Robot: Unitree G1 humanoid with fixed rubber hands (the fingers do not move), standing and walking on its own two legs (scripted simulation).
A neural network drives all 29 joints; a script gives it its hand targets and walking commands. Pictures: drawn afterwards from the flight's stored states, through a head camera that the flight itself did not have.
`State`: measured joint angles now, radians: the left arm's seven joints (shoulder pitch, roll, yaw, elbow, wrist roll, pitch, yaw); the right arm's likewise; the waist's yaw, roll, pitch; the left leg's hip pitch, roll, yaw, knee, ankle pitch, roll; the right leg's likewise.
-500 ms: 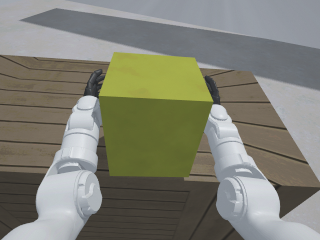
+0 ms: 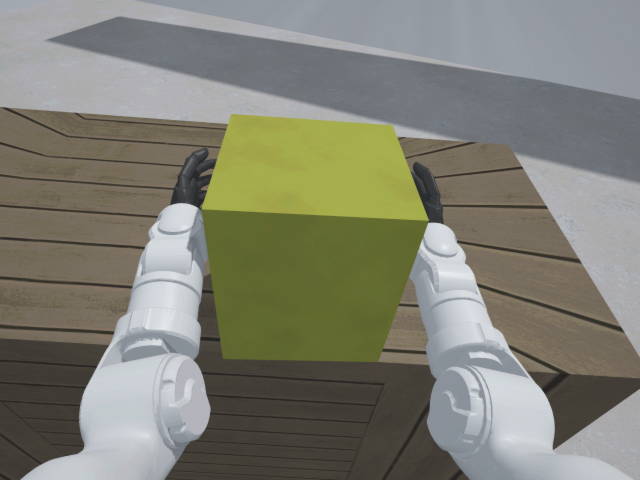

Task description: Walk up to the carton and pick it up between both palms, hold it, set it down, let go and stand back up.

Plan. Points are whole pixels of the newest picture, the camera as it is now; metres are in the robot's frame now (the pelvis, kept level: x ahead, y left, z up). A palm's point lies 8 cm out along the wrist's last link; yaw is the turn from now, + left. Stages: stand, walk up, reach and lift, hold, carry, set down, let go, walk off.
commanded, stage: set down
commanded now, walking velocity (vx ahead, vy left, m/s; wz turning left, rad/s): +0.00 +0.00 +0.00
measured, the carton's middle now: (307, 242) +0.40 -0.02 +0.12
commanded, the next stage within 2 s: none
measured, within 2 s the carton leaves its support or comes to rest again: rests again in 1.06 s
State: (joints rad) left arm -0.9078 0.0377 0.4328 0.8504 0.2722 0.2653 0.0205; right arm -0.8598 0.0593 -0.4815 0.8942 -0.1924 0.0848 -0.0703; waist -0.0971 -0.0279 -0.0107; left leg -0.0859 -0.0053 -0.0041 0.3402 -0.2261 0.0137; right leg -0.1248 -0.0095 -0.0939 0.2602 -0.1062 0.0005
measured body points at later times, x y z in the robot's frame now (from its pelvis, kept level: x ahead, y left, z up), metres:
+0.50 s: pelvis +0.00 +0.00 +0.00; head -0.01 +0.02 +0.45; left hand +0.44 +0.13 +0.15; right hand +0.40 -0.17 +0.15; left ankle -0.03 +0.10 -0.75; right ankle +0.02 -0.12 -0.75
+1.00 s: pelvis +0.00 +0.00 +0.00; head +0.01 +0.02 +0.45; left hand +0.45 +0.13 +0.13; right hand +0.41 -0.17 +0.12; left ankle -0.03 +0.10 -0.75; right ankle +0.02 -0.12 -0.75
